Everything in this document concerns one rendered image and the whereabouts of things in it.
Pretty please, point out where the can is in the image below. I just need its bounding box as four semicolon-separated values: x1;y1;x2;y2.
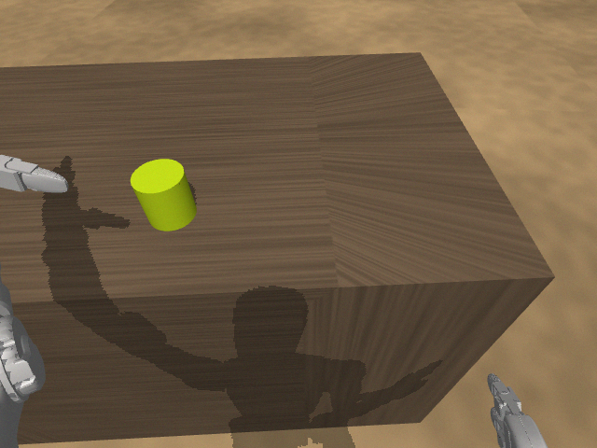
131;159;197;231

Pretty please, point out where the left robot hand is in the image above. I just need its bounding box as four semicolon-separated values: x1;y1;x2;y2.
0;155;68;193

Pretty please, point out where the left robot arm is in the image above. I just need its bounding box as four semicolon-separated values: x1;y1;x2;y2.
0;263;46;448

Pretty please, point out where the right robot hand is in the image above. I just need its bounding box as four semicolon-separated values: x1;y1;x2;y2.
487;373;548;448

